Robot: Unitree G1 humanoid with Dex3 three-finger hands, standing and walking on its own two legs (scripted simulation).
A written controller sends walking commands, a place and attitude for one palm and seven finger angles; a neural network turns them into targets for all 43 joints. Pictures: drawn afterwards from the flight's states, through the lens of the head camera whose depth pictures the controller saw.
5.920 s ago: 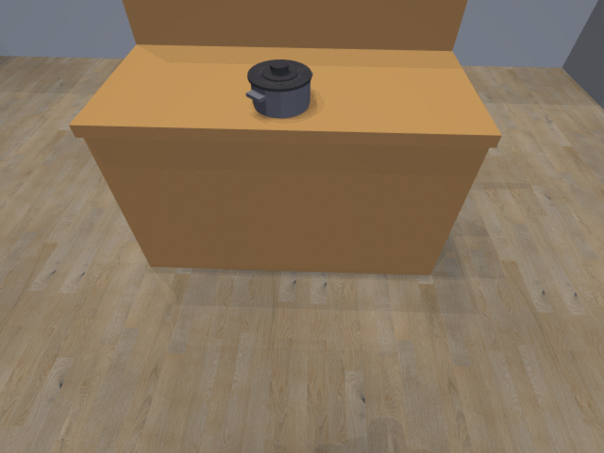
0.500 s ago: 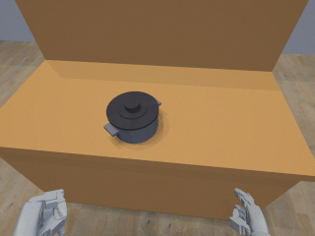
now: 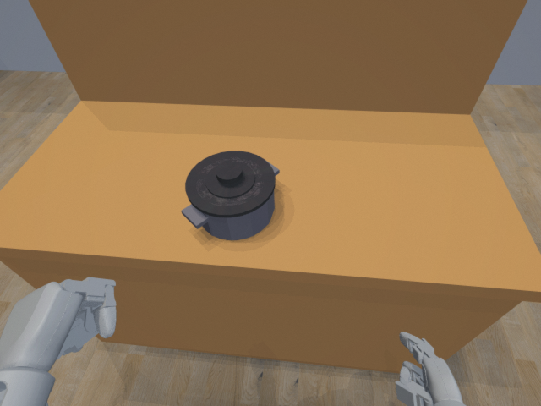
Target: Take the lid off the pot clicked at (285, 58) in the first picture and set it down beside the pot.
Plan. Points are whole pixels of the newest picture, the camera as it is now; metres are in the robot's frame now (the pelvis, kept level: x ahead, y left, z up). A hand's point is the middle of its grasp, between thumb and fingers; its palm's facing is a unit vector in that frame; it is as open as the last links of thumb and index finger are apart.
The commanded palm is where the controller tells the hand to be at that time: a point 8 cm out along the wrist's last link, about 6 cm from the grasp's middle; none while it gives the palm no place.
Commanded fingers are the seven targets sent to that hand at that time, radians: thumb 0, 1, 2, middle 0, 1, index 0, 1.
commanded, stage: reach forward and open the fingers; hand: left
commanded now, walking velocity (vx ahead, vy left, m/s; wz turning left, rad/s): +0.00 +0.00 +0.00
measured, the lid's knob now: (229, 172) +0.51 +0.15 +0.04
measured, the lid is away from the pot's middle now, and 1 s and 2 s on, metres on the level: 0.00 0.00 0.00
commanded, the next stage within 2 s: move the open hand above the knob in 0.98 s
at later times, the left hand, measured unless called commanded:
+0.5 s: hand (85, 314) +0.19 +0.26 +0.09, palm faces -0.24 -0.08 -0.97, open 5.5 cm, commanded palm +0.19 +0.26 +0.15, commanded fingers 0.00 -0.01 1.17 -0.90 -0.36 -0.90 -0.36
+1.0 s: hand (101, 276) +0.24 +0.26 +0.10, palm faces -0.21 -0.07 -0.97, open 10.2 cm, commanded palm +0.23 +0.25 +0.17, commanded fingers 0.00 -0.27 1.31 -0.81 -0.08 -0.81 -0.08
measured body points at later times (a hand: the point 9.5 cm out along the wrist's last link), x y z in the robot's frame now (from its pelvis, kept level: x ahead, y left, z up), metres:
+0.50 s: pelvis -0.03 +0.00 +0.00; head +0.00 -0.03 +0.45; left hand +0.20 +0.26 +0.14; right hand +0.19 -0.21 -0.10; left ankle +0.00 +0.11 -0.74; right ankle -0.04 -0.13 -0.74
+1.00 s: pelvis -0.04 +0.01 +0.01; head -0.02 -0.02 +0.45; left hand +0.24 +0.26 +0.16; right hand +0.18 -0.20 -0.09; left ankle +0.00 +0.11 -0.74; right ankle -0.04 -0.13 -0.74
